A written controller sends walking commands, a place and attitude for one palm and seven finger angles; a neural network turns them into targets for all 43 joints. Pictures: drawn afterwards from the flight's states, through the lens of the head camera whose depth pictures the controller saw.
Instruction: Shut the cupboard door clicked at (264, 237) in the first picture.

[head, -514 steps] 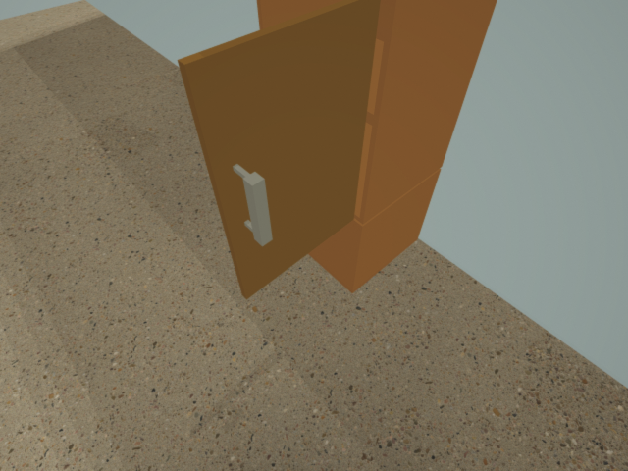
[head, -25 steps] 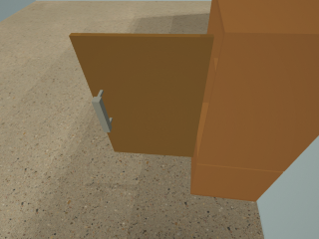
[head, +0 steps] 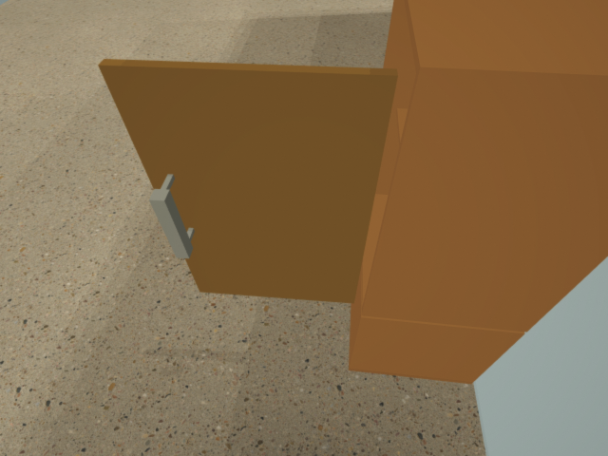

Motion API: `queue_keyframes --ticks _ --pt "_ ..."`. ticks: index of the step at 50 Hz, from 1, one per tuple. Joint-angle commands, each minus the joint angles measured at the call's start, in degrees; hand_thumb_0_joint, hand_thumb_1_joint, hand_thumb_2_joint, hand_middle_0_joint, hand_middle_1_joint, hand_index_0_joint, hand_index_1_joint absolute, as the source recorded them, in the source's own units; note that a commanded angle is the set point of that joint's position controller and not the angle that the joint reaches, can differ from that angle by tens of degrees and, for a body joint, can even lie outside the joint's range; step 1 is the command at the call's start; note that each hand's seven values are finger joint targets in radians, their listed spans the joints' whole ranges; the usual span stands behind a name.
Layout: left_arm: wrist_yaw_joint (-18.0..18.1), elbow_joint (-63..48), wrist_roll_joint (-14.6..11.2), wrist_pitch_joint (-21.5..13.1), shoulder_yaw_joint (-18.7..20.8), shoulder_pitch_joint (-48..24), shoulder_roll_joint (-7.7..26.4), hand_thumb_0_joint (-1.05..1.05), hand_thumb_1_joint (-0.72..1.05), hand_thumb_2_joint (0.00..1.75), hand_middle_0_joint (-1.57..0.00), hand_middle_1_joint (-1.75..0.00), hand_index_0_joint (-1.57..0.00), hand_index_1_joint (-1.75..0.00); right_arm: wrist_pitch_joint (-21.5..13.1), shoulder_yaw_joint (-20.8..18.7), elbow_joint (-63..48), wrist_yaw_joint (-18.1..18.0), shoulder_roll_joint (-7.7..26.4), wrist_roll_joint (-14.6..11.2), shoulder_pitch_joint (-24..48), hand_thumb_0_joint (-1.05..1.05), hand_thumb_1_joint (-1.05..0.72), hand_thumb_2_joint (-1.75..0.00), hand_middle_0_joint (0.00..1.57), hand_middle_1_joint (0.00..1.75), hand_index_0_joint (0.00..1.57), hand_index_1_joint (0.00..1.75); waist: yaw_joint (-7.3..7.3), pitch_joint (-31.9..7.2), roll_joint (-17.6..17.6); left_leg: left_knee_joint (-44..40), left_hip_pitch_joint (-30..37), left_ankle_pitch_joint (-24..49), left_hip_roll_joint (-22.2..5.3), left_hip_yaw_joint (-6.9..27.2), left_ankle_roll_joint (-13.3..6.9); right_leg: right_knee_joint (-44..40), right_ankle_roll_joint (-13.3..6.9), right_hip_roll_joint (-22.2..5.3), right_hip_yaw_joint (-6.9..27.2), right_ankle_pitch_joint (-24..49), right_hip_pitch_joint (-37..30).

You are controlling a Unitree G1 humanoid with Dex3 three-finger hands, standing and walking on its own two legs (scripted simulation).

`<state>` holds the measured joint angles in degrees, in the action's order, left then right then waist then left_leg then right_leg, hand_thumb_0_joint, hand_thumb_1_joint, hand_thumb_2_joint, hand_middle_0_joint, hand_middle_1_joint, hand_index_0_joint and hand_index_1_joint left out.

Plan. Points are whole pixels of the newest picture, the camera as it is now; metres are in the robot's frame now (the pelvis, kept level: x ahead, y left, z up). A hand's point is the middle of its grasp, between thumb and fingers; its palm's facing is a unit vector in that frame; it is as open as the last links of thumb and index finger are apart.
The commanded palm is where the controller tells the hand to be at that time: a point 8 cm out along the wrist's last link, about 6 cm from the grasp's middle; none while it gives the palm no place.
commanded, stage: look again from close up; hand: left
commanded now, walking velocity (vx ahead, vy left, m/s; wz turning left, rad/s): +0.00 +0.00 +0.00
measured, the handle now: (177, 217) +0.50 +0.27 -0.02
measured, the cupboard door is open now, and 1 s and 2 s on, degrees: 91 91 91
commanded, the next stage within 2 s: shuffle to correct the standing spot in 0.16 s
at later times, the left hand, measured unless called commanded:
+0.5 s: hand out of the picture +0.02 +0.18 -0.17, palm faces +0.05 -0.98 -0.22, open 7.4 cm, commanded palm none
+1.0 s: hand out of the picture +0.05 +0.22 -0.19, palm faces +0.02 -0.97 -0.22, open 7.4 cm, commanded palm none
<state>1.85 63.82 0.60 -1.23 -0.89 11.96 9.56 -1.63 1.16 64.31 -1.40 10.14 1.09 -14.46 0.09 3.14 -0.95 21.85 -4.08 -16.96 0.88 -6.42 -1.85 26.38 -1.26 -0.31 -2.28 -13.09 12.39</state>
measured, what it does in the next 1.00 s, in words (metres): shifts its weight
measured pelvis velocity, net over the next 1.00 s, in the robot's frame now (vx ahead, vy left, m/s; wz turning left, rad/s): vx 0.02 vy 0.05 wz -0.02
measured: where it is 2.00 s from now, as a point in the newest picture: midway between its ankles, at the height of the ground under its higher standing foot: outside the picture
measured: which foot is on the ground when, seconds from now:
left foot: down 0.00-1.00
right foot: down 0.00-1.00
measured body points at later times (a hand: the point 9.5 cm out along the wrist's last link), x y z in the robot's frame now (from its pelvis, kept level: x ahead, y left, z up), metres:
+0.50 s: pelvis +0.01 +0.00 +0.00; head +0.03 +0.00 +0.45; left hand +0.02 +0.23 -0.16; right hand +0.02 -0.24 -0.16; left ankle -0.05 +0.09 -0.74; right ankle +0.01 -0.10 -0.74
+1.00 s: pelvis +0.02 +0.05 -0.01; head +0.05 +0.04 +0.44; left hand +0.05 +0.28 -0.17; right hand +0.01 -0.16 -0.17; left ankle -0.05 +0.09 -0.74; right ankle +0.01 -0.10 -0.73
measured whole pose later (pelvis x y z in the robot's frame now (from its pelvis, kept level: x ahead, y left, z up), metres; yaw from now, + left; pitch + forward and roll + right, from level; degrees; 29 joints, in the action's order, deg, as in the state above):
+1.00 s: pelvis +0.02 +0.05 -0.01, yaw -1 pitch -1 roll +1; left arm 3.0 60.6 0.6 1.9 1.1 12.9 9.0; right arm -1.4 0.5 61.3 -2.5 6.9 1.3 -17.9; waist -0.4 4.8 0.5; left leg 25.3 -2.8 -21.6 4.6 -8.5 -5.5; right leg 37.5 -0.3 -3.6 -0.1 -21.4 15.0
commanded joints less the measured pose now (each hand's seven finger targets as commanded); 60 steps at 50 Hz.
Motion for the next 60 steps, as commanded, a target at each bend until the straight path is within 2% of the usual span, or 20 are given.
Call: queue_keyframes --ticks 1,13,25,28,31,34,36,39,41,43,44,46,47,49,51,53,55,57,59,60 --pt "0.2 -1.9 -0.2 -0.7 1.2 3.2 7.3 0.00 0.90 0.90 -0.20 -0.30 -0.20 -0.30 -0.7 -1.2 -0.9 -0.5 5.7 -0.2 -3.8 0.00 -0.90 -0.90 0.20 0.30 0.20 0.30 0.09 -1.3 1.9 -3.9 -2.9 13.5 -7.8 6.2 -0.2 -3.0 -2.2 -6.5 6.9 17.4 -4.0" --pt "0.2 -2.4 -0.2 -0.8 1.5 2.8 8.0 0.00 0.90 0.90 -0.20 -0.30 -0.20 -0.30 -0.6 -1.4 -0.9 -0.6 6.7 -0.3 -2.5 0.00 -0.90 -0.90 0.20 0.30 0.20 0.30 0.01 -1.4 1.6 -4.1 -2.4 13.4 -7.9 6.1 0.1 -4.0 -2.2 -6.7 7.3 18.4 -4.9" --pt "0.7 -4.0 0.2 0.1 3.8 5.2 9.8 0.00 0.90 0.90 -0.20 -0.30 -0.20 -0.30 1.5 -1.7 -2.6 0.1 4.2 -0.1 -6.1 0.00 -0.90 -0.90 0.20 0.30 0.20 0.30 -0.71 -0.1 6.3 2.3 -9.4 -0.7 -3.8 3.4 1.6 -7.8 -7.0 -14.5 15.8 6.8 -3.8" --pt "0.7 -5.1 0.3 0.5 4.3 4.3 9.5 0.00 0.90 0.90 -0.20 -0.30 -0.20 -0.30 1.1 -1.9 -2.8 0.1 4.0 0.0 -7.9 0.00 -0.90 -0.90 0.20 0.30 0.20 0.30 -0.33 -0.3 4.1 0.4 -7.3 1.7 -4.1 3.8 1.1 -4.6 -6.3 -12.6 13.2 6.1 -1.4" --pt "0.3 -6.2 0.4 1.1 3.8 3.0 7.0 0.00 0.90 0.90 -0.20 -0.30 -0.20 -0.30 0.7 -2.3 -3.1 0.0 5.3 0.0 -9.2 0.00 -0.90 -0.90 0.20 0.30 0.20 0.30 -0.28 -0.8 -2.4 -1.9 -4.0 11.4 -8.2 6.8 -1.2 2.5 -3.6 -6.7 5.8 4.8 1.7" --pt "0.4 -7.1 0.7 1.8 3.2 2.2 4.9 0.00 0.90 0.90 -0.20 -0.30 -0.20 -0.30 1.0 -2.5 -4.2 -0.5 7.0 0.1 -9.6 0.00 -0.90 -0.90 0.20 0.30 0.20 0.30 -0.52 1.6 -6.5 -3.4 -2.3 24.1 -12.1 10.4 -5.0 9.7 -1.6 -2.6 0.2 -7.6 7.0" --pt "0.4 -7.3 0.7 2.0 3.2 2.4 4.5 0.00 0.90 0.90 -0.20 -0.30 -0.20 -0.30 1.2 -2.3 -5.0 -0.5 6.4 0.2 -9.0 0.00 -0.90 -0.90 0.20 0.30 0.20 0.30 -1.19 2.5 -5.2 -2.5 -2.0 28.7 -12.6 10.7 -6.9 11.4 -1.4 -2.5 -0.7 -11.2 7.8" --pt "0.6 -6.2 0.6 1.5 3.6 6.9 4.8 0.00 0.90 0.90 -0.20 -0.30 -0.20 -0.30 1.3 -2.6 -6.5 -0.4 7.2 0.1 -7.4 0.00 -0.90 -0.90 0.20 0.30 0.20 0.30 -3.19 1.5 -0.9 3.0 -5.9 28.3 -9.5 8.3 -4.8 6.1 -2.9 -4.7 2.8 -1.4 1.0" --pt "0.8 -5.3 0.5 1.3 3.9 8.3 6.6 0.00 0.90 0.90 -0.20 -0.30 -0.20 -0.30 1.3 -2.5 -6.9 -0.5 5.1 0.0 -7.7 0.00 -0.90 -0.90 0.20 0.30 0.20 0.30 -2.37 1.6 7.3 6.7 -11.0 15.8 -4.9 4.6 -1.3 3.8 -5.5 -10.4 10.2 9.7 -2.7" --pt "0.9 -5.3 0.2 1.3 3.5 6.8 6.5 0.00 0.90 0.90 -0.20 -0.30 -0.20 -0.30 0.9 -2.1 -5.8 -0.6 2.9 -0.1 -9.2 0.00 -0.90 -0.90 0.20 0.30 0.20 0.30 -0.28 0.8 9.8 4.1 -7.4 11.5 -3.9 4.6 0.3 3.6 -5.7 -11.3 10.1 16.7 -0.6" --pt "0.9 -5.9 0.0 1.5 3.0 4.8 5.0 0.00 0.90 0.90 -0.20 -0.30 -0.20 -0.30 0.4 -2.0 -4.7 -0.8 2.9 0.0 -10.4 0.00 -0.90 -0.90 0.20 0.30 0.20 0.30 0.60 0.2 5.1 0.8 -3.1 20.6 -6.1 6.6 0.2 6.9 -3.8 -7.9 6.2 16.8 1.6" --pt "1.2 -6.8 -0.2 1.9 2.5 2.3 3.0 0.00 0.90 0.90 -0.20 -0.30 -0.20 -0.30 -0.5 -2.1 -2.6 -1.7 4.4 0.1 -12.1 0.00 -0.90 -0.90 0.20 0.30 0.20 0.30 0.59 1.6 -4.5 -1.8 2.7 53.0 -11.5 10.8 0.2 11.2 -0.4 -2.4 1.7 0.3 5.7" --pt "1.5 -6.7 -0.2 2.2 2.5 2.3 3.4 0.00 0.90 0.90 -0.20 -0.30 -0.20 -0.30 -0.5 -2.2 -2.2 -2.0 4.8 0.0 -11.9 0.00 -0.90 -0.90 0.20 0.30 0.20 0.30 0.27 1.8 -4.8 -1.3 6.1 64.7 -13.4 11.3 0.1 12.7 0.0 -1.9 1.4 -8.1 8.0" --pt "1.7 -6.0 -0.3 2.5 2.7 3.4 3.4 0.00 0.90 0.90 -0.20 -0.30 -0.20 -0.30 -0.2 -2.2 -2.2 -2.3 5.3 0.0 -10.1 0.00 -0.90 -0.90 0.20 0.30 0.20 0.30 -0.66 0.3 -3.3 -0.3 9.2 68.4 -14.6 10.3 -1.6 12.8 -0.2 -2.4 1.5 -10.6 7.7" --pt "1.4 -5.2 -0.1 1.9 2.8 4.6 3.4 0.00 0.90 0.90 -0.20 -0.30 -0.20 -0.30 -0.2 -2.4 -2.7 -2.1 5.2 0.0 -7.5 0.00 -0.90 -0.90 0.20 0.30 0.20 0.30 -1.53 -0.4 -2.8 1.6 8.6 63.2 -13.2 8.9 -3.3 6.7 -0.7 -2.5 1.8 -4.2 4.6" --pt "1.4 -3.9 -0.1 1.3 2.8 6.7 3.5 0.00 0.90 0.90 -0.20 -0.30 -0.20 -0.30 -0.4 -2.5 -2.8 -2.1 4.7 -0.3 -6.7 0.00 -0.90 -0.90 0.20 0.30 0.20 0.30 -1.91 -1.1 -1.6 2.7 5.1 53.4 -10.1 7.8 -1.7 1.4 -1.5 -3.2 4.1 10.5 -1.1" --pt "1.3 -3.2 -0.3 0.9 2.5 6.3 4.1 0.00 0.90 0.90 -0.20 -0.30 -0.20 -0.30 -0.1 -2.4 -2.4 -2.1 3.6 -0.3 -7.3 0.00 -0.90 -0.90 0.20 0.30 0.20 0.30 -0.51 -0.9 0.4 0.7 1.6 36.2 -7.9 6.7 -0.4 1.5 -2.3 -6.1 6.6 22.9 -4.1" --pt "1.1 -3.6 -0.2 0.6 2.2 5.0 3.8 0.00 0.90 0.90 -0.20 -0.30 -0.20 -0.30 0.1 -2.4 -1.5 -1.9 2.9 -0.3 -7.8 0.00 -0.90 -0.90 0.20 0.30 0.20 0.30 0.20 -0.6 3.7 -1.1 0.7 27.7 -7.7 6.3 -0.5 1.5 -2.3 -6.7 6.7 26.9 -4.4" --pt "1.0 -3.7 -0.3 0.7 2.0 4.1 3.6 0.00 0.90 0.90 -0.20 -0.30 -0.20 -0.30 -0.1 -2.2 -0.8 -1.8 2.9 -0.2 -7.8 0.00 -0.90 -0.90 0.20 0.30 0.20 0.30 0.31 -0.4 1.7 -2.9 1.6 27.9 -8.1 6.4 -0.6 1.2 -2.0 -6.1 6.0 22.6 -3.6" --pt "3.1 -1.0 0.4 -0.8 2.2 10.9 6.4 0.00 0.90 0.90 -0.20 -0.30 -0.20 -0.30 -0.5 -3.2 -5.1 -1.1 7.7 -1.2 -2.7 0.00 -0.90 -0.90 0.20 0.30 0.20 0.30 -1.92 -5.1 6.5 11.6 -0.9 45.4 -10.4 5.2 0.5 2.2 0.5 -6.9 4.1 37.7 -4.3"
